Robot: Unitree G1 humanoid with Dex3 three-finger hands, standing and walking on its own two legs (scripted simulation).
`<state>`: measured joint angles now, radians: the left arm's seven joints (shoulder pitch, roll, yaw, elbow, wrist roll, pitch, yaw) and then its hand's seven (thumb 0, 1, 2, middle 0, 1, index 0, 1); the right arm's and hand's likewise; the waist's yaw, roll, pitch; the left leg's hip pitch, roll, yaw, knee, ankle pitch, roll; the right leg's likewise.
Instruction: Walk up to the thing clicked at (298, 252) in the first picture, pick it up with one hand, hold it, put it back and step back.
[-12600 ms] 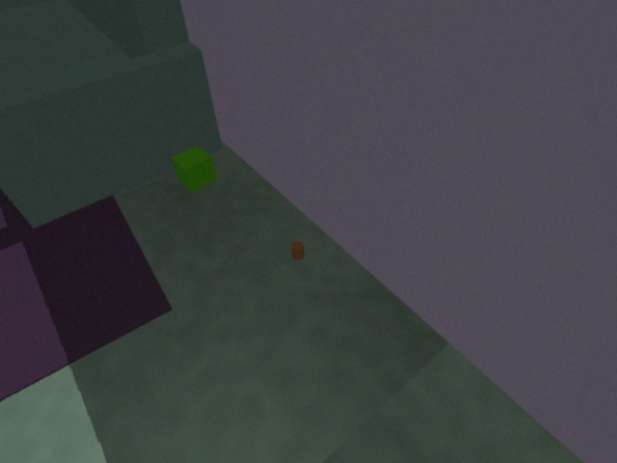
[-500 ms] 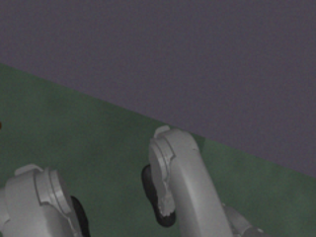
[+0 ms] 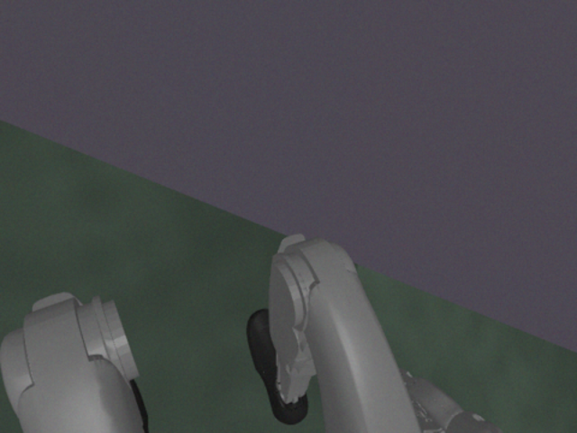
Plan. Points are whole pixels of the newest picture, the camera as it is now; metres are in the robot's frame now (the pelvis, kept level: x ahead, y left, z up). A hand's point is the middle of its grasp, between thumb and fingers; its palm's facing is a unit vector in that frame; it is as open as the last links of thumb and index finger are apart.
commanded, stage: rest palm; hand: left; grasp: from above
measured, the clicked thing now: out of the picture +0.42 +0.33 -0.26
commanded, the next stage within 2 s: close in 0.44 s
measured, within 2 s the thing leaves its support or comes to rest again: neither
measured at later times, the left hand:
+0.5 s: hand out of the picture +0.40 +0.31 -0.25, palm faces -0.48 -0.20 -0.85, open 14.0 cm
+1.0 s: hand out of the picture +0.41 +0.33 -0.25, palm faces -0.46 -0.20 -0.87, open 12.7 cm
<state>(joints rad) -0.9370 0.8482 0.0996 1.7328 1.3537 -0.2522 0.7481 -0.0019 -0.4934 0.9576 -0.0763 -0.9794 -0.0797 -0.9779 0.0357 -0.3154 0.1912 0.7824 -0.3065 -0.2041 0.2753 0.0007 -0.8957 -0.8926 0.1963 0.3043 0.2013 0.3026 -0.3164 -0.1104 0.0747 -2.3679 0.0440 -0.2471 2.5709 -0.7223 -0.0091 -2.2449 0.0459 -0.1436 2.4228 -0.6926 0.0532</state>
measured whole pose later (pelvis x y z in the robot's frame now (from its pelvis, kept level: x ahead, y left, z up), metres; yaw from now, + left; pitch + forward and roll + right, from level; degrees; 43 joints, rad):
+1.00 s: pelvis +0.00 +0.00 +0.00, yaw -1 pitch +27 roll -14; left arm -1.00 0.95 0.15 1.76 1.21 -0.17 0.64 0.00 -0.26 0.76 -0.21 -0.95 -0.25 -0.91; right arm 0.04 -0.34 0.25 0.74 -0.28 -0.29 0.31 0.00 -0.90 -0.89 0.19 0.30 0.20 0.30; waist -0.35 -0.14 0.16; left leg -2.36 0.04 -0.27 2.58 -0.72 -0.01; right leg -2.23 0.05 -0.16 2.41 -0.68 0.06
